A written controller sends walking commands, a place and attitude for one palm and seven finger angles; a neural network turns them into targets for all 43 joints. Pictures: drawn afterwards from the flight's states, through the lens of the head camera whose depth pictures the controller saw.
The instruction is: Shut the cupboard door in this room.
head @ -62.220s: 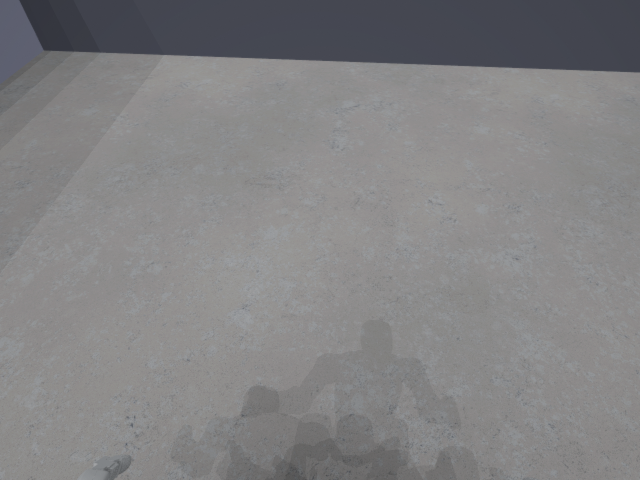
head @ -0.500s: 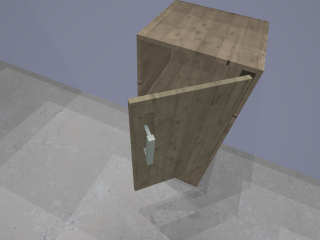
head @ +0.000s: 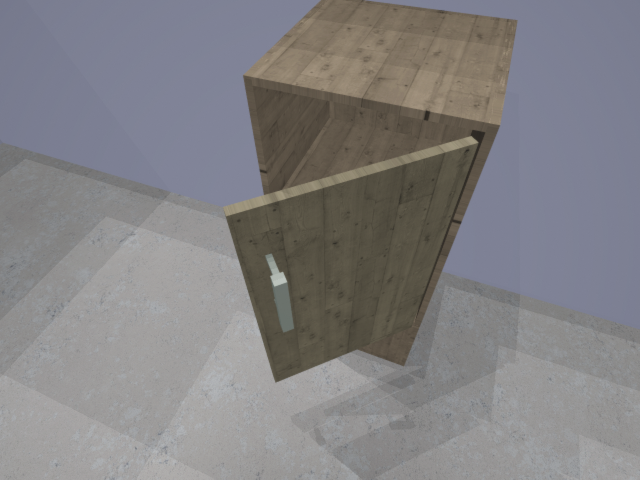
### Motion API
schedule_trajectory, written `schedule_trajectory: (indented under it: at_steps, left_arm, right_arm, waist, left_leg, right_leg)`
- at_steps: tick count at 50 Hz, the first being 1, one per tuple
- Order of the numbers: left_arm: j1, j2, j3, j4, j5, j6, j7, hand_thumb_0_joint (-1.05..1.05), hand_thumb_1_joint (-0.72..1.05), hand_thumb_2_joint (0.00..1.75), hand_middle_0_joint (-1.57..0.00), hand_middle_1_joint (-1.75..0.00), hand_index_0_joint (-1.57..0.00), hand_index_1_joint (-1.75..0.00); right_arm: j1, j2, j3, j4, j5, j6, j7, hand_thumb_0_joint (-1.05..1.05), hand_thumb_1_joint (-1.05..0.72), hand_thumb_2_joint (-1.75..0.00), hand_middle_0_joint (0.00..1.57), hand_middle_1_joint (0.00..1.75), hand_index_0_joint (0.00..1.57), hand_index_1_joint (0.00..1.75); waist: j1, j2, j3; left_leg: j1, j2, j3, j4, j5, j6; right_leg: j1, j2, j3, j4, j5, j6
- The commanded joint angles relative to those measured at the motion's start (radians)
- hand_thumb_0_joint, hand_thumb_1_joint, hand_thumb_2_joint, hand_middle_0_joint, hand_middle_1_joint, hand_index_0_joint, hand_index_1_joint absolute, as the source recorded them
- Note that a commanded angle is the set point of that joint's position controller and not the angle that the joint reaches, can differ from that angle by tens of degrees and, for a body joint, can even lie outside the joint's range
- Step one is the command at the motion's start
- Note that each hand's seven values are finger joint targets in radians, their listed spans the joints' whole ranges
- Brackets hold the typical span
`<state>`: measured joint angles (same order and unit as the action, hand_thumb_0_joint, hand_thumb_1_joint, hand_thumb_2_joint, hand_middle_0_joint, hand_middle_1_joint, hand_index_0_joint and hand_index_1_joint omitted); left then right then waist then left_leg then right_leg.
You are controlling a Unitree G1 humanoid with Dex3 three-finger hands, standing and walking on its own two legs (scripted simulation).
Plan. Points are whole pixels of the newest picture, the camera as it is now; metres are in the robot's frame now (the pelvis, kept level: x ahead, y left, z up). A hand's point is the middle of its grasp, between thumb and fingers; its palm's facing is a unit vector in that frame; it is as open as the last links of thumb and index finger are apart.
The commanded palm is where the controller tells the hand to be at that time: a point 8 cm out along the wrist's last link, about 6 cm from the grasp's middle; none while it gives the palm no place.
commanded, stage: stand and wait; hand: left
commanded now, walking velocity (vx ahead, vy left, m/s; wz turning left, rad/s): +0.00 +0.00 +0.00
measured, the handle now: (279, 294) +0.38 +0.09 -0.05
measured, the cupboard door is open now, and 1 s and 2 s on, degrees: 44 44 44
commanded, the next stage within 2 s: turn or walk to find it in 0.38 s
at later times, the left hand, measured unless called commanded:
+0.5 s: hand out of the picture +0.02 +0.14 -0.18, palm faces +0.09 -0.98 -0.20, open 7.3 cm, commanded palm none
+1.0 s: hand out of the picture +0.02 +0.16 -0.18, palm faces +0.13 -0.97 -0.18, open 7.3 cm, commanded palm none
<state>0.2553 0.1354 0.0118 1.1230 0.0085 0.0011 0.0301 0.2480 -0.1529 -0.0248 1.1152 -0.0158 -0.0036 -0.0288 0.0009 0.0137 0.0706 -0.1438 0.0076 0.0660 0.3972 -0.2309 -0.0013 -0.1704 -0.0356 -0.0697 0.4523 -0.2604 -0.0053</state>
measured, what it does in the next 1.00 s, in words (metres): stands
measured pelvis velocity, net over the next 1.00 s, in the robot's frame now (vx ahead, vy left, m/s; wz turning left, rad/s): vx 0.02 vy -0.01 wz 0.06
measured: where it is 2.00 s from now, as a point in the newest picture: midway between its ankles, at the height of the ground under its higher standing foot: outside the picture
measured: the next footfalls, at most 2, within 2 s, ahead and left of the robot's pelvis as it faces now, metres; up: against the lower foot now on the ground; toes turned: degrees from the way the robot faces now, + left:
none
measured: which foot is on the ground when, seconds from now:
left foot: down 0.00-1.00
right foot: down 0.00-1.00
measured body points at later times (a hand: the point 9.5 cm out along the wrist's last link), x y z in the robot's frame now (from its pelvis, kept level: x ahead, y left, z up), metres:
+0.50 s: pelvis +0.02 -0.03 +0.00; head +0.04 -0.03 +0.45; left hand +0.01 +0.20 -0.16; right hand +0.02 -0.24 -0.17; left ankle -0.01 +0.12 -0.74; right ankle -0.01 -0.11 -0.74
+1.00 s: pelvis +0.02 -0.01 +0.00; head +0.04 -0.01 +0.45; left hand +0.01 +0.21 -0.16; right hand +0.07 -0.24 -0.16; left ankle -0.01 +0.12 -0.74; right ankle -0.01 -0.11 -0.74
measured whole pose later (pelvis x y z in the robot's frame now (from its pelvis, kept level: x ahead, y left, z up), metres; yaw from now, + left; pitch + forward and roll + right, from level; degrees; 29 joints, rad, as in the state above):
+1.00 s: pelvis +0.02 -0.01 +0.00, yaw +3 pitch -2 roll +0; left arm 0.25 0.15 0.02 1.12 0.01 -0.01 0.03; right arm 0.21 -0.16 -0.01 1.12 -0.01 -0.01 -0.04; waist 0.03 -0.01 0.07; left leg -0.12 0.02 0.00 0.42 -0.27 -0.02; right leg -0.10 -0.03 -0.13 0.42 -0.29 -0.02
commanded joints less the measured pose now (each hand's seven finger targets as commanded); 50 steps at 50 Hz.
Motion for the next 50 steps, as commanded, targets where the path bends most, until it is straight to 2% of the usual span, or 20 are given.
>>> schedule_trajectory:
  at_steps: [1, 6, 19, 24, 28, 31, 34, 37, 44, 50]
  left_arm:
    - [0.049, 0.101, 0.015, -0.040, -0.002, -0.016, 0.010, 0.00, 0.90, 0.90, -0.20, -0.30, -0.20, -0.30]
    - [0.059, 0.095, 0.016, -0.037, -0.004, -0.018, 0.011, 0.00, 0.90, 0.90, -0.20, -0.30, -0.20, -0.30]
    - [0.077, 0.090, 0.018, -0.033, -0.003, -0.022, 0.015, 0.00, 0.90, 0.90, -0.20, -0.30, -0.20, -0.30]
    - [0.077, 0.107, 0.031, -0.046, -0.004, -0.013, 0.018, 0.00, 0.90, 0.90, -0.20, -0.30, -0.20, -0.30]
    - [0.074, 0.132, 0.044, -0.059, -0.003, -0.006, 0.018, 0.00, 0.90, 0.90, -0.20, -0.30, -0.20, -0.30]
    - [0.058, 0.122, 0.041, -0.064, -0.002, -0.006, 0.017, 0.00, 0.90, 0.90, -0.20, -0.30, -0.20, -0.30]
    - [0.046, 0.107, 0.035, -0.062, -0.001, -0.007, 0.015, 0.00, 0.90, 0.90, -0.20, -0.30, -0.20, -0.30]
    - [0.057, 0.104, 0.030, -0.054, -0.002, -0.009, 0.015, 0.00, 0.90, 0.90, -0.20, -0.30, -0.20, -0.30]
    - [0.053, 0.112, 0.025, -0.043, 0.000, -0.015, 0.012, 0.00, 0.90, 0.90, -0.20, -0.30, -0.20, -0.30]
    - [0.044, 0.134, 0.027, -0.043, 0.000, -0.020, 0.008, 0.00, 0.90, 0.90, -0.20, -0.30, -0.20, -0.30]
  right_arm:
    - [0.052, -0.059, -0.004, -0.018, 0.003, -0.015, -0.005, 0.00, -0.90, -0.90, 0.20, 0.30, 0.20, 0.30]
    - [0.070, -0.046, -0.002, -0.003, 0.002, -0.015, -0.008, 0.00, -0.90, -0.90, 0.20, 0.30, 0.20, 0.30]
    - [0.084, -0.039, 0.000, 0.012, 0.001, -0.012, -0.015, 0.00, -0.90, -0.90, 0.20, 0.30, 0.20, 0.30]
    - [0.068, -0.044, 0.000, -0.005, 0.002, -0.001, -0.014, 0.00, -0.90, -0.90, 0.20, 0.30, 0.20, 0.30]
    - [0.044, -0.049, -0.009, -0.029, 0.003, 0.011, -0.011, 0.00, -0.90, -0.90, 0.20, 0.30, 0.20, 0.30]
    - [0.044, -0.048, -0.008, -0.028, 0.001, 0.010, -0.011, 0.00, -0.90, -0.90, 0.20, 0.30, 0.20, 0.30]
    - [0.050, -0.059, -0.008, -0.021, 0.001, 0.001, -0.013, 0.00, -0.90, -0.90, 0.20, 0.30, 0.20, 0.30]
    - [0.032, -0.068, -0.005, -0.020, 0.003, -0.004, -0.014, 0.00, -0.90, -0.90, 0.20, 0.30, 0.20, 0.30]
    - [0.019, -0.083, -0.001, -0.021, 0.004, -0.013, -0.016, 0.00, -0.90, -0.90, 0.20, 0.30, 0.20, 0.30]
    - [0.005, -0.116, -0.004, -0.028, 0.004, -0.023, -0.016, 0.00, -0.90, -0.90, 0.20, 0.30, 0.20, 0.30]
  waist:
    - [0.005, -0.032, -0.009]
    - [0.007, -0.020, -0.012]
    - [0.008, -0.042, -0.004]
    - [0.011, -0.024, -0.011]
    - [0.011, -0.062, -0.020]
    - [0.006, -0.065, -0.019]
    - [0.005, -0.018, -0.029]
    - [0.011, 0.000, -0.028]
    - [0.015, -0.003, 0.003]
    - [0.015, -0.013, -0.006]
  left_leg:
    - [0.012, 0.086, -0.085, -0.062, 0.105, 0.005]
    - [0.018, 0.091, -0.076, -0.054, 0.130, 0.002]
    - [0.030, 0.098, -0.062, -0.035, 0.170, -0.004]
    - [-0.014, 0.087, -0.070, 0.018, 0.209, -0.006]
    - [-0.041, 0.061, -0.059, 0.095, 0.167, -0.014]
    - [-0.014, 0.066, -0.073, 0.091, 0.187, -0.012]
    - [0.013, 0.091, -0.102, 0.061, 0.281, 0.002]
    - [0.009, 0.095, -0.113, 0.044, 0.303, 0.005]
    - [0.005, 0.095, -0.118, -0.011, 0.269, 0.007]
    - [0.022, 0.095, -0.123, -0.043, 0.249, 0.012]
  right_leg:
    - [-0.030, -0.099, 0.099, -0.126, 0.114, -0.005]
    - [-0.015, -0.097, 0.097, -0.124, 0.166, -0.012]
    - [0.005, -0.096, 0.086, -0.117, 0.279, -0.019]
    - [0.031, -0.122, 0.051, -0.069, 0.301, -0.017]
    - [0.014, -0.170, 0.068, -0.065, 0.274, -0.040]
    - [-0.014, -0.160, 0.056, -0.060, 0.267, -0.036]
    - [-0.002, -0.122, 0.021, -0.037, 0.269, -0.015]
    - [0.020, -0.114, 0.021, -0.050, 0.268, -0.008]
    - [0.047, -0.106, 0.023, -0.096, 0.251, -0.004]
    - [0.062, -0.105, 0.029, -0.124, 0.232, -0.004]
